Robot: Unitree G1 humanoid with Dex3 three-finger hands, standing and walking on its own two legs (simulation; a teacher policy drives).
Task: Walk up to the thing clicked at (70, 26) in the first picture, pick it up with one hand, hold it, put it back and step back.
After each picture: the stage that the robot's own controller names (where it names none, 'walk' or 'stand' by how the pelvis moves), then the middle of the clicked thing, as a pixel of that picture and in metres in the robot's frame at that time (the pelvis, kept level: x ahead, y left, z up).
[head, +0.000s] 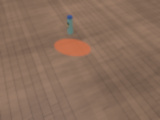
stand; (69, 25) +1.71 +0.14 -0.66
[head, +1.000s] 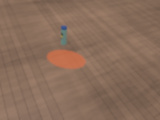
walk; (63, 35) +1.59 +0.15 -0.65
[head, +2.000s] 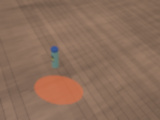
walk; (54, 57) +1.08 +0.21 -0.65
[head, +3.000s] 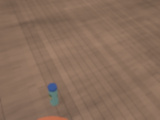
walk; (53, 94) +0.68 +0.20 -0.65
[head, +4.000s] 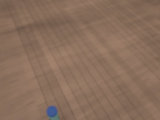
stand; (53, 117) +0.45 +0.20 -0.62
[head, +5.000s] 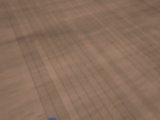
stand; out of the picture +0.42 +0.20 -0.66
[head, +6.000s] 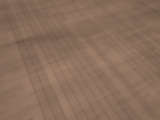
stand; out of the picture +0.38 +0.20 -0.66
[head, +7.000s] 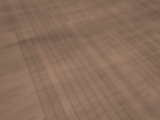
stand; out of the picture +0.40 +0.20 -0.66
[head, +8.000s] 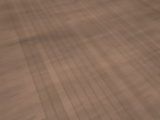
stand; out of the picture +0.39 +0.19 -0.66
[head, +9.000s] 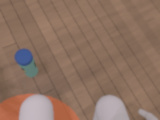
go down; (28, 65) +0.47 +0.23 -0.35
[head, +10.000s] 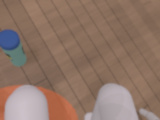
go down; (14, 51) +0.48 +0.25 -0.26
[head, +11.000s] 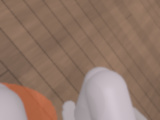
close in; out of the picture +0.46 +0.30 -0.17
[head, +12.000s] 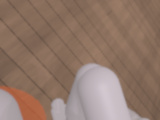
close; out of the picture +0.45 +0.31 -0.16
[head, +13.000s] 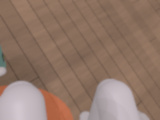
lift; out of the picture +0.37 +0.28 -0.05
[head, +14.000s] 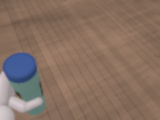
hold; (29, 89) +0.31 +0.16 +0.07
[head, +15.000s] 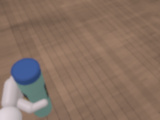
hold; (35, 92) +0.32 +0.15 +0.03
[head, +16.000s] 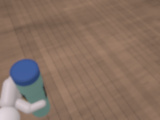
hold; (34, 92) +0.31 +0.16 +0.03
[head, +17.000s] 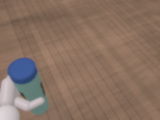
crouch; (32, 90) +0.33 +0.17 +0.01
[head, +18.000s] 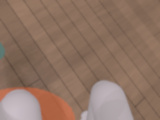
lower; out of the picture +0.47 +0.25 -0.05
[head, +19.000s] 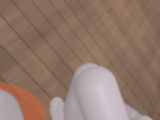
lower; out of the picture +0.44 +0.31 -0.16
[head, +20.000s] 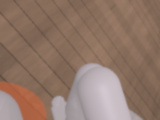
lower; out of the picture +0.43 +0.32 -0.16
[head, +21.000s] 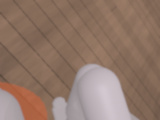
lower; out of the picture +0.43 +0.31 -0.16
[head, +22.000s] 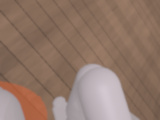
lower; out of the picture +0.42 +0.31 -0.16
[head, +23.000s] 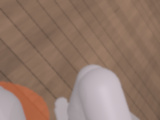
draw back; out of the picture +0.42 +0.31 -0.16
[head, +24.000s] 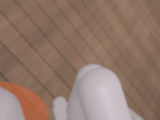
rise; out of the picture +0.42 +0.31 -0.16
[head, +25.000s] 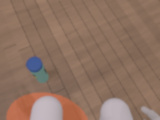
walk; (39, 71) +0.46 +0.23 -0.37
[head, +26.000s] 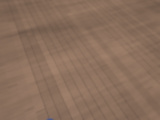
stand; out of the picture +0.40 +0.19 -0.60
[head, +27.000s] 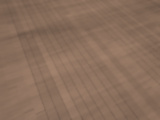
stand; out of the picture +0.40 +0.20 -0.60
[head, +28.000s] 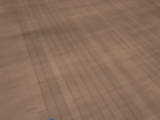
stand; out of the picture +0.40 +0.19 -0.62
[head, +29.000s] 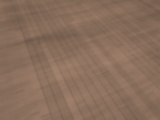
stand; out of the picture +0.42 +0.19 -0.66
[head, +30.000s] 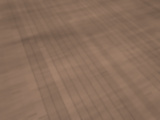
stand; out of the picture +0.38 +0.20 -0.66
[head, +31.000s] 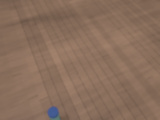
walk; (55, 117) +0.42 +0.18 -0.64
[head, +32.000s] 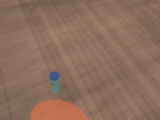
walk; (55, 83) +0.67 +0.18 -0.64
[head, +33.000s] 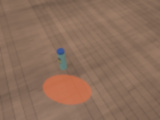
stand; (62, 59) +1.01 +0.26 -0.64
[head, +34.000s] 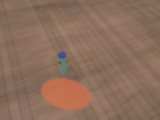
stand; (62, 63) +0.99 +0.19 -0.64
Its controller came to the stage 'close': yes
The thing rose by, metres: 0.69
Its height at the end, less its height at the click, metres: +0.00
